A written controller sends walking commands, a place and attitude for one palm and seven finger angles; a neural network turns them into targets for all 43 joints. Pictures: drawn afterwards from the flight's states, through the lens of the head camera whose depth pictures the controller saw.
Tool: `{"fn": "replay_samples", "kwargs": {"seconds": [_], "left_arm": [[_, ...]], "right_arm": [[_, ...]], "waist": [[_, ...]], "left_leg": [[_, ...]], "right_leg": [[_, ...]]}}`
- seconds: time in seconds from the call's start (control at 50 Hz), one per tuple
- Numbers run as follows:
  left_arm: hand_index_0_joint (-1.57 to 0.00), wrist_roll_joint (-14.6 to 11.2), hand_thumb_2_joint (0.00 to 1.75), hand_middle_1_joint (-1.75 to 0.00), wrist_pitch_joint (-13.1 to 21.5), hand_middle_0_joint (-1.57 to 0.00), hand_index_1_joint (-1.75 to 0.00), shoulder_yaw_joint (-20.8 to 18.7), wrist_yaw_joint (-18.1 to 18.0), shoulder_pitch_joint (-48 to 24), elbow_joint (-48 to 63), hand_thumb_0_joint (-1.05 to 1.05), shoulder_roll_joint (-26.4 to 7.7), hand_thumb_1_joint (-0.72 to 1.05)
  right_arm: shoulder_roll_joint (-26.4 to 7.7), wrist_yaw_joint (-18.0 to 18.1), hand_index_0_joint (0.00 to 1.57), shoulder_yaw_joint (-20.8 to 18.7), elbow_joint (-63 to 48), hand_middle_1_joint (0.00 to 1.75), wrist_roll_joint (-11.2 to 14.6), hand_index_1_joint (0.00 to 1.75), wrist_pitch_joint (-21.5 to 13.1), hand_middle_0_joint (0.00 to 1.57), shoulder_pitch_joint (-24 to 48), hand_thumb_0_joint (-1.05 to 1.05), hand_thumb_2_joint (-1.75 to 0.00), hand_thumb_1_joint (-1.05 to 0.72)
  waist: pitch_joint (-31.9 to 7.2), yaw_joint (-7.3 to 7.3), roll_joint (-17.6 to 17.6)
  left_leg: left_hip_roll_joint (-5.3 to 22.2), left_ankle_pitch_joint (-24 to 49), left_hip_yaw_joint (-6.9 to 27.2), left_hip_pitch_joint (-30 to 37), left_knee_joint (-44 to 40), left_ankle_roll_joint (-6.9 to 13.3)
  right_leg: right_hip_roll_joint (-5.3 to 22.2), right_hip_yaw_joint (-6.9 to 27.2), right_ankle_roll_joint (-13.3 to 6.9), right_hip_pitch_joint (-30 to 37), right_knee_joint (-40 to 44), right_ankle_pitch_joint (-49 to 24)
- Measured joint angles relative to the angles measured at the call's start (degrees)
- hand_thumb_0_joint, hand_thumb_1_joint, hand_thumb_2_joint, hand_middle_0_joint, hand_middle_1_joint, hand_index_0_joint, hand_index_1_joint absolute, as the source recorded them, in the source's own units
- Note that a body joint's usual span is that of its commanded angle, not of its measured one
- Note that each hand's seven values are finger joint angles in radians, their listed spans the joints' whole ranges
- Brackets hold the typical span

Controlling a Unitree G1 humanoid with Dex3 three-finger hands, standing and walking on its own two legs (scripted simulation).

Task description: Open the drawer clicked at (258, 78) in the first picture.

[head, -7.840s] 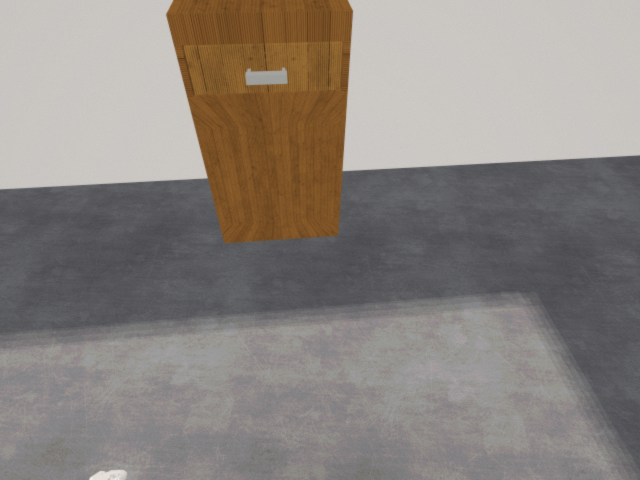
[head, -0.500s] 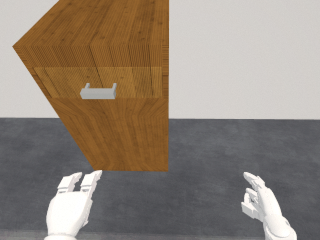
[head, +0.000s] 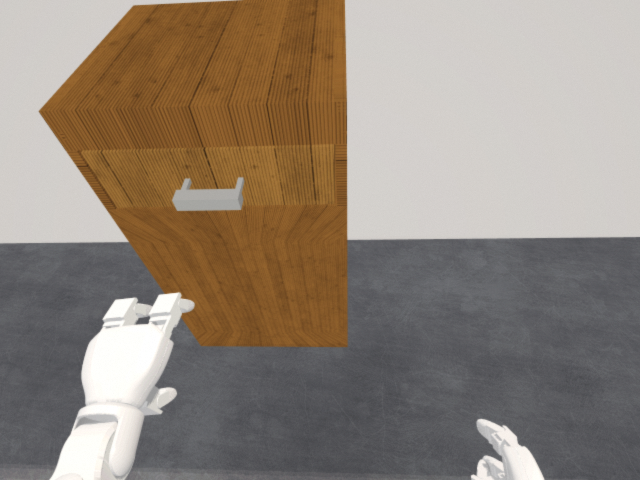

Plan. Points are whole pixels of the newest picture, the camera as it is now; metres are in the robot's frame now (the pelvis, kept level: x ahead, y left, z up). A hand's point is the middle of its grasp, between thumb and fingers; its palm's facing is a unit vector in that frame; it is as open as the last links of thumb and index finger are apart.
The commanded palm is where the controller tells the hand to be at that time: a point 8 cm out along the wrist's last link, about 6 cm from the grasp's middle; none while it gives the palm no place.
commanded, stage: raise the hand with hooked fingers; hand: left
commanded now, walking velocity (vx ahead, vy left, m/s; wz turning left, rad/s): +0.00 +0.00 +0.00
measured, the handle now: (211, 191) +0.57 +0.27 +0.00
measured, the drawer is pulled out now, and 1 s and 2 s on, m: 0.00 0.00 0.00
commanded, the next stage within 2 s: move the hooked fingers above the handle in 1.00 s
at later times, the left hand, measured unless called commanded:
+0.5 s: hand (138, 293) +0.29 +0.25 +0.10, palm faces +0.07 -0.06 -1.00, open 13.7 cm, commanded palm +0.27 +0.25 +0.15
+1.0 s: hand (141, 278) +0.30 +0.25 +0.11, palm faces +0.07 -0.07 -0.99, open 13.8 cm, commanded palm +0.28 +0.25 +0.17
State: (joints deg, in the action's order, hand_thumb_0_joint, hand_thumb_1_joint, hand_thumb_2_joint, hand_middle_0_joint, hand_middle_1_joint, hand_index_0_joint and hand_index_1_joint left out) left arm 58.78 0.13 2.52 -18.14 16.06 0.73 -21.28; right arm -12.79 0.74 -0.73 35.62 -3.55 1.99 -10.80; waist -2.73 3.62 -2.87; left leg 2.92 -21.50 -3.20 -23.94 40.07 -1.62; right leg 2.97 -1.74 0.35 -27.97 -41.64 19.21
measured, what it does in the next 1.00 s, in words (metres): stands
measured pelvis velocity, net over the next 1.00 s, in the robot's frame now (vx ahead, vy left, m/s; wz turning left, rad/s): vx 0.00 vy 0.00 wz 0.01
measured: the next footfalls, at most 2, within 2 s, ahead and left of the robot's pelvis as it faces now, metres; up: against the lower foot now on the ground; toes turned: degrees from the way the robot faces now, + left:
none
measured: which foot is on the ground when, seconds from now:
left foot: down 0.00-1.00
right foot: down 0.00-1.00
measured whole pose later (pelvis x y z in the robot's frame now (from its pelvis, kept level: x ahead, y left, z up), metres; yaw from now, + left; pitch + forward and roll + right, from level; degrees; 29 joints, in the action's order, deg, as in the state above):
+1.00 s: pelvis +0.00 +0.00 +0.02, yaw +1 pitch +1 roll +1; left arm 54.7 -0.2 2.9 -6.8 -5.3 -6.2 -25.6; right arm -15.0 1.4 -1.7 38.0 0.4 3.5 -8.9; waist -0.3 5.1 -4.3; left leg 2.1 -14.6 -2.8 -12.3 25.6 -1.3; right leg 3.1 -2.7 0.7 -16.2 -27.8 13.1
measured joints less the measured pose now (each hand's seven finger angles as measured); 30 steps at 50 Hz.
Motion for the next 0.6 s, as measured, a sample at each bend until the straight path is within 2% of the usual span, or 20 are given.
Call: {"fn": "replay_samples", "kwargs": {"seconds": [0.06,0.14,0.24,0.32,0.46,0.6], "left_arm": [[-0.29,0.0,0.5,-0.9,0.1,-0.29,-0.9,-0.4,-1.4,-1.2,-0.1,0.0,-0.3,-0.03],[-0.3,-0.5,0.46,-0.96,-1.9,-0.3,-0.96,-0.3,-1.1,-4.5,-0.9,0.0,-0.4,-0.12],[-0.3,-1.4,0.41,-1.03,-4.7,-0.31,-1.03,1.1,2.3,-8.4,-1.2,0.0,-0.6,-0.23],[-0.31,-1.6,0.37,-1.09,-5.4,-0.31,-1.09,2.1,5.7,-11.5,-1.7,0.0,-1.2,-0.32],[-0.32,-2.3,0.32,-1.17,-5.0,-0.32,-1.17,2.4,10.2,-16.9,-3.7,0.0,-2.7,-0.44],[-0.32,-3.5,0.3,-1.2,-3.4,-0.32,-1.19,1.9,13.6,-21.8,-5.7,0.0,-4.5,-0.48]], "right_arm": [[-1.1,-0.1,0.21,-1.3,0.5,0.3,0.2,0.3,-0.2,0.2,0.1,0.01,-0.9,-0.9],[-1.9,0.0,0.2,-2.2,0.9,0.3,0.8,0.3,-0.1,0.2,1.4,0.01,-0.9,-0.91],[-1.6,0.2,0.2,-1.7,0.5,0.3,1.7,0.3,0.2,0.2,3.5,0.01,-0.9,-0.91],[-0.9,0.4,0.2,-0.6,-0.3,0.3,2.2,0.3,0.6,0.2,4.9,0.01,-0.9,-0.91],[0.2,0.6,0.2,1.0,-0.3,0.3,2.8,0.3,1.1,0.2,5.8,0.01,-0.9,-0.91],[-0.3,1.0,0.2,1.3,0.9,0.3,3.2,0.3,1.4,0.2,4.9,0.01,-0.9,-0.91]], "waist": [[0.1,0.24,-0.1],[0.1,0.48,-0.3],[0.1,0.78,-0.6],[0.5,1.29,-0.8],[1.3,2.17,-1.1],[1.9,2.19,-1.7]], "left_leg": [[-0.3,-0.1,0.1,0.3,-0.1,0.3],[-0.6,0.2,0.1,1.3,-0.9,0.5],[-0.9,1.2,0.0,4.3,-3.6,0.7],[-1.0,2.4,0.0,7.0,-6.3,0.6],[-0.8,4.3,0.5,10.3,-10.2,0.3],[-0.8,5.6,1.1,12.0,-12.6,0.1]], "right_leg": [[0.3,0.0,0.2,0.4,0.3,0.0],[0.6,-0.1,0.5,1.6,1.1,-0.2],[0.7,-0.1,0.6,4.5,3.5,-1.1],[0.7,-0.3,0.6,7.1,5.9,-2.0],[0.4,-1.0,0.3,10.6,9.6,-3.6],[0.2,-1.7,0.2,12.6,12.3,-4.8]]}}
